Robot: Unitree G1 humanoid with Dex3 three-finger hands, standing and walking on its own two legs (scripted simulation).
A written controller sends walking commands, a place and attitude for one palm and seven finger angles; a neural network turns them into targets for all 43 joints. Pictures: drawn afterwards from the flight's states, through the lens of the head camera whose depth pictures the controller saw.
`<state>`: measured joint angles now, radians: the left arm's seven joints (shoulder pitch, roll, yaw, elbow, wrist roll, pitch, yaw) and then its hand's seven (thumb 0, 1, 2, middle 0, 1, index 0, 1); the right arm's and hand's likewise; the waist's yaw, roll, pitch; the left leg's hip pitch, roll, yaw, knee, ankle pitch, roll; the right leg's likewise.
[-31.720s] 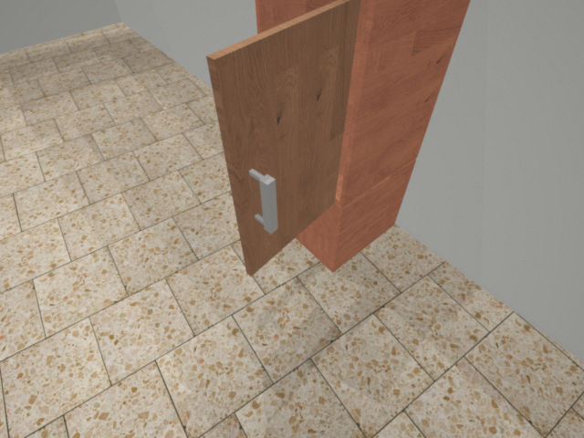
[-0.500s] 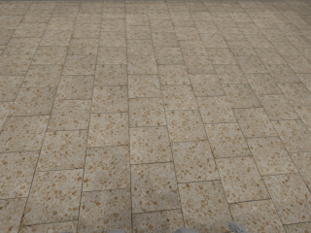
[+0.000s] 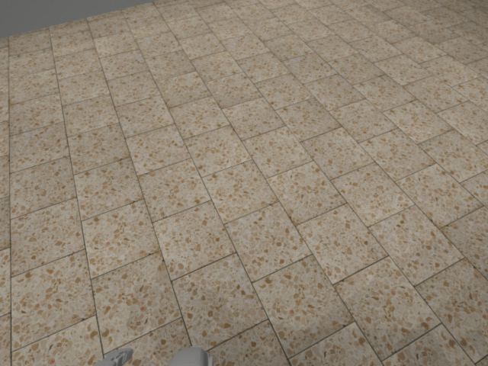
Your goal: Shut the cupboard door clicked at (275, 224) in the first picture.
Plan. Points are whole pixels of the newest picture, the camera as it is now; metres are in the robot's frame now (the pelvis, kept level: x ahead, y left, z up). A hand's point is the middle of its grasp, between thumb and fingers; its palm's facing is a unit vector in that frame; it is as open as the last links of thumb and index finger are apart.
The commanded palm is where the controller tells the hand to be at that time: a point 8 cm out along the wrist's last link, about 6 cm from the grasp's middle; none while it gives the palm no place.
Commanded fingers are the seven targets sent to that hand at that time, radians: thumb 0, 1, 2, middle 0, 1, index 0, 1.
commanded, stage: turn to face it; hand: left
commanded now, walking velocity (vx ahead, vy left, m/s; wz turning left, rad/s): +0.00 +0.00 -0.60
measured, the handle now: out of the picture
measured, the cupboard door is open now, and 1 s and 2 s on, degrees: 71 71 71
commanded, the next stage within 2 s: none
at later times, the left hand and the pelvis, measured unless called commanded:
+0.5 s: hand (171, 325) +0.20 +0.15 -0.15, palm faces -0.28 -0.92 -0.28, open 7.4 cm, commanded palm none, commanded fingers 0.00 0.90 0.90 -0.20 -0.30 -0.20 -0.30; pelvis +0.02 -0.02 -0.01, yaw -18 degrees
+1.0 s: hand (188, 301) +0.25 +0.13 -0.17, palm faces -0.51 -0.84 -0.20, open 7.4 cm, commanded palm none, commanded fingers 0.00 0.90 0.90 -0.20 -0.30 -0.20 -0.30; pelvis +0.07 -0.01 +0.01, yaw -34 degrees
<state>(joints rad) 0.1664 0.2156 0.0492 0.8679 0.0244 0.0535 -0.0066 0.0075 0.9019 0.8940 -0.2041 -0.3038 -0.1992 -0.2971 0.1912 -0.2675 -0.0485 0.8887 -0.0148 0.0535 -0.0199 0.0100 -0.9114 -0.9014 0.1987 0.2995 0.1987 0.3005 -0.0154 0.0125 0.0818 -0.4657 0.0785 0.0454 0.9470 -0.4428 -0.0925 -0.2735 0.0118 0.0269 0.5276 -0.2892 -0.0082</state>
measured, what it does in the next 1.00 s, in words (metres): steps on the spot, turning right: left foot, then right foot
